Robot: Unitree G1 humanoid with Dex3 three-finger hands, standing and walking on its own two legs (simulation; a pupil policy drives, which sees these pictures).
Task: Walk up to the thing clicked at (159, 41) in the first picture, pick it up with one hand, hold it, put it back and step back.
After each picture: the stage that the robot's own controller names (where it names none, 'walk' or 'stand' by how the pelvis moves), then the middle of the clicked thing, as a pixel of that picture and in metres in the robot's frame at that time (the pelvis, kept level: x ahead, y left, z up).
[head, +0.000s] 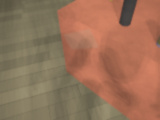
stand; out of the picture +0.62 -0.41 -0.03
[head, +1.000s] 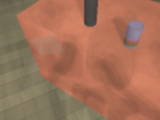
rise first; (132, 35) +0.60 -0.19 +0.00
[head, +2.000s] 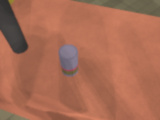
walk; (69, 61) +0.42 +0.06 +0.01
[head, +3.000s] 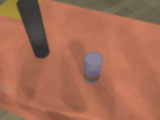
stand; (92, 68) +0.40 -0.02 +0.00
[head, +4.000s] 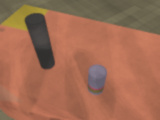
stand; (96, 80) +0.38 -0.04 -0.03
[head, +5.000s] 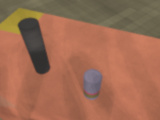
stand; (92, 85) +0.36 -0.02 -0.03
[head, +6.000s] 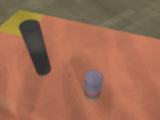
stand; (93, 86) +0.36 -0.02 -0.03
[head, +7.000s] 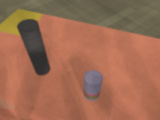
stand; (92, 86) +0.36 -0.02 -0.03
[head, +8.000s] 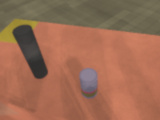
rise first; (88, 83) +0.37 +0.00 -0.02
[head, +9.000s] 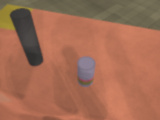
go down; (85, 72) +0.41 -0.01 -0.01
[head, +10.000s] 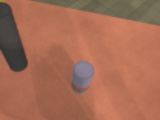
go down; (81, 78) +0.36 -0.02 +0.00
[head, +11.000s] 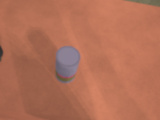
close in; (66, 65) +0.37 +0.00 +0.04
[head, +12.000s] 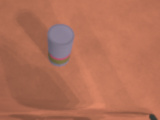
close; (59, 46) +0.41 +0.00 +0.08
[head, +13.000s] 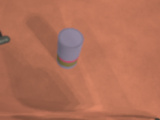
close; (68, 50) +0.41 -0.01 +0.08
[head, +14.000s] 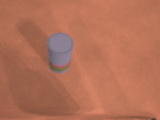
close; (60, 54) +0.40 +0.01 +0.07
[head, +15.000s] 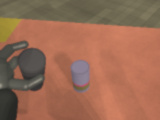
lift; (80, 76) +0.39 +0.00 +0.02
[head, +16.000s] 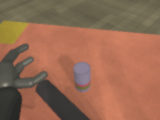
rise first; (82, 77) +0.41 +0.00 -0.01
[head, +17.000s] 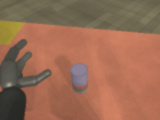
rise first; (79, 78) +0.40 +0.01 -0.01
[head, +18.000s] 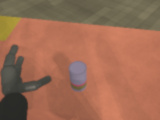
rise first; (78, 76) +0.40 +0.01 -0.01
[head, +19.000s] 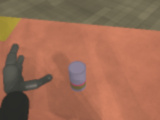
rise first; (77, 76) +0.40 +0.01 -0.01
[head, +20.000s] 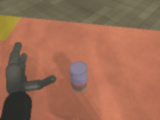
rise first; (78, 77) +0.39 +0.01 -0.01
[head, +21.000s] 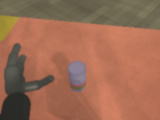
rise first; (77, 77) +0.40 +0.01 -0.01
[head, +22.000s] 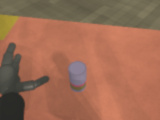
rise first; (77, 77) +0.39 +0.01 -0.01
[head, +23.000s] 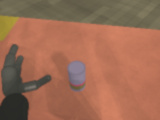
rise first; (77, 76) +0.40 +0.01 -0.01
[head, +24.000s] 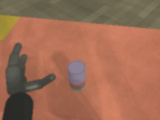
rise first; (77, 76) +0.40 +0.02 -0.01
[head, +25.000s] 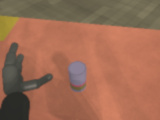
rise first; (77, 77) +0.39 +0.01 -0.01
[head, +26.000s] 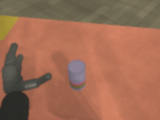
rise first; (77, 75) +0.40 +0.01 -0.01
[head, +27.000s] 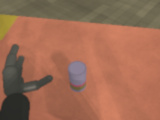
rise first; (77, 77) +0.39 +0.01 -0.01
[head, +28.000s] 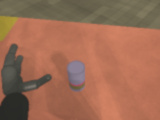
rise first; (76, 76) +0.40 +0.02 -0.01
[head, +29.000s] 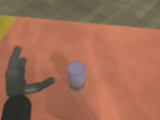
rise first; (76, 77) +0.39 +0.01 -0.01
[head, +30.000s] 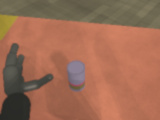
rise first; (76, 76) +0.39 +0.02 -0.01
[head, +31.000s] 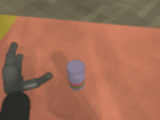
rise first; (76, 75) +0.40 +0.02 -0.01
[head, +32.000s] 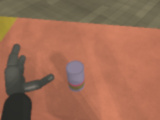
rise first; (75, 76) +0.40 +0.02 -0.01
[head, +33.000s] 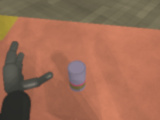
rise first; (77, 76) +0.40 +0.01 -0.01
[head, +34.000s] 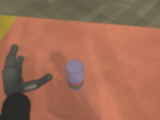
rise first; (75, 75) +0.40 +0.02 -0.01
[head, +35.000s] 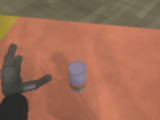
rise first; (77, 77) +0.39 +0.01 +0.00
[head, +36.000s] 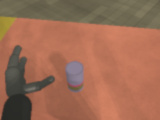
rise first; (75, 77) +0.39 +0.02 -0.01
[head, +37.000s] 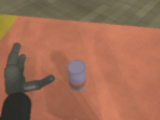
rise first; (76, 76) +0.39 +0.02 +0.00
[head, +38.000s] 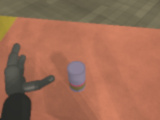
rise first; (76, 77) +0.39 +0.02 +0.00
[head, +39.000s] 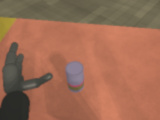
rise first; (75, 77) +0.39 +0.02 +0.00
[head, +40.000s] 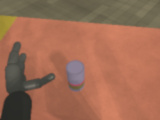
rise first; (75, 76) +0.40 +0.02 +0.00
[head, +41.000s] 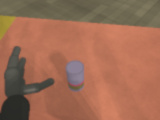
rise first; (75, 76) +0.39 +0.02 +0.00
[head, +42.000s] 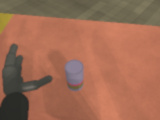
rise first; (74, 76) +0.39 +0.02 +0.00
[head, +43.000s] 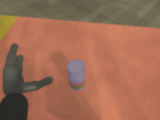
rise first; (76, 75) +0.40 +0.02 +0.00
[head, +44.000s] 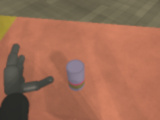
rise first; (75, 75) +0.40 +0.02 +0.00
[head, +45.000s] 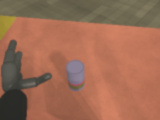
rise first; (75, 76) +0.40 +0.02 +0.00
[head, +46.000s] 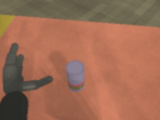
rise first; (75, 76) +0.39 +0.02 +0.00
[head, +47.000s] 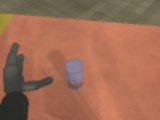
rise first; (74, 75) +0.39 +0.02 +0.00
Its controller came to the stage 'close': yes
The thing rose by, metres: 0.00
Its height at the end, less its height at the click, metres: +0.00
